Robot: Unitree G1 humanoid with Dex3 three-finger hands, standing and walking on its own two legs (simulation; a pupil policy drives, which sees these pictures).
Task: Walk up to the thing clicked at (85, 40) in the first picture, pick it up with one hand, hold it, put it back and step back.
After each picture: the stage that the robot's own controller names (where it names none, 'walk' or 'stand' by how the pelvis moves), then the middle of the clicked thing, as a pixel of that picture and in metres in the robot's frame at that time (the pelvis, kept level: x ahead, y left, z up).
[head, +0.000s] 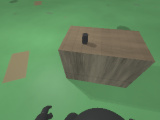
stand; (85, 38) +0.83 +0.10 -0.05
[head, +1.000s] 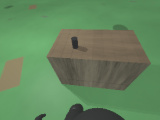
walk; (74, 43) +0.73 +0.23 -0.04
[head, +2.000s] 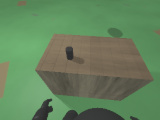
stand; (69, 53) +0.56 +0.22 -0.04
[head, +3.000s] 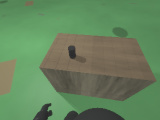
stand; (72, 52) +0.58 +0.20 -0.05
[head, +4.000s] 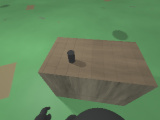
stand; (71, 56) +0.55 +0.20 -0.05
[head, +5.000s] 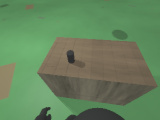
stand; (70, 57) +0.54 +0.21 -0.05
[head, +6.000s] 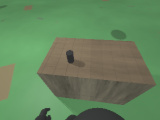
stand; (70, 57) +0.54 +0.22 -0.05
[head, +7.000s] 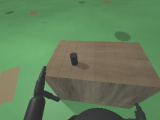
rise first; (74, 59) +0.53 +0.21 -0.05
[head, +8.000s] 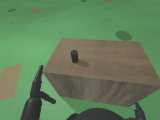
go down; (74, 56) +0.55 +0.21 -0.05
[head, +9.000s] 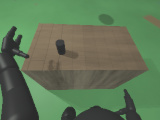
go down; (60, 47) +0.56 +0.20 -0.02
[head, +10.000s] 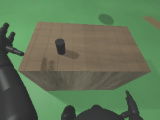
go down; (60, 47) +0.54 +0.20 +0.00
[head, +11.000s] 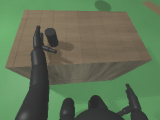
close in; (52, 38) +0.56 +0.22 +0.04
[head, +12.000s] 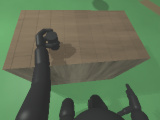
lift; (53, 41) +0.53 +0.19 +0.04
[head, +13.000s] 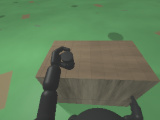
lift; (68, 61) +0.35 +0.15 +0.16
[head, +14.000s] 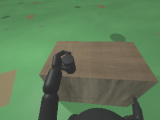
hold; (69, 64) +0.32 +0.15 +0.15
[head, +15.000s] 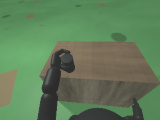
hold; (68, 63) +0.33 +0.15 +0.15
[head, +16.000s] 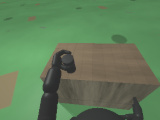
crouch; (69, 64) +0.33 +0.15 +0.15
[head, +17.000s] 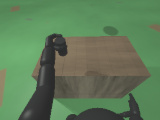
crouch; (61, 47) +0.46 +0.19 +0.15
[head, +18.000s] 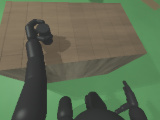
lower; (45, 35) +0.55 +0.20 +0.05
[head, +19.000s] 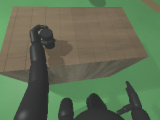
lower; (48, 39) +0.53 +0.20 +0.04
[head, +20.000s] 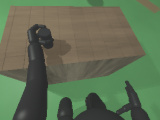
lower; (46, 39) +0.54 +0.21 +0.04
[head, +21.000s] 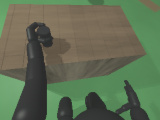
lower; (45, 37) +0.54 +0.21 +0.05
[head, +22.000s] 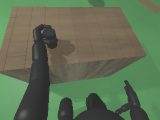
loosen; (51, 39) +0.54 +0.18 +0.05
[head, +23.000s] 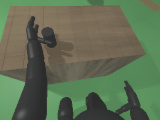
withdraw; (49, 38) +0.55 +0.18 +0.04
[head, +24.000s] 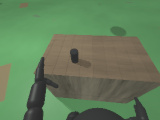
sink last; (74, 56) +0.51 +0.17 +0.00
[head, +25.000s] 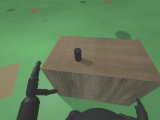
stand; (78, 55) +0.55 +0.17 -0.01
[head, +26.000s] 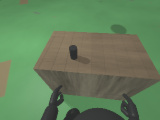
stand; (73, 52) +0.53 +0.17 +0.00
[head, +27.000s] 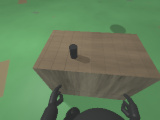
stand; (73, 51) +0.54 +0.17 +0.01
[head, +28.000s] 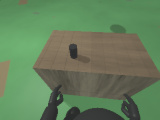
stand; (73, 51) +0.54 +0.17 +0.02
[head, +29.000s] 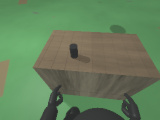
stand; (73, 51) +0.54 +0.17 +0.02
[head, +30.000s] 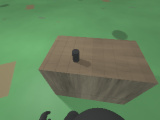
stand; (75, 56) +0.55 +0.17 -0.03
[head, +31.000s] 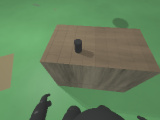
walk; (78, 46) +0.59 +0.13 -0.02
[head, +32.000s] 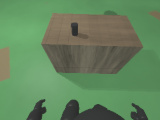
walk; (74, 29) +0.79 +0.21 -0.03
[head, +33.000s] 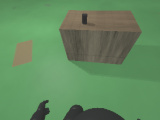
stand; (84, 19) +1.12 +0.17 -0.02
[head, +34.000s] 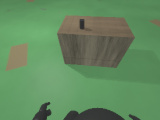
stand; (81, 24) +1.11 +0.19 -0.04
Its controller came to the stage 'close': yes
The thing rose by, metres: 0.20
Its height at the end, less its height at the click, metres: +0.00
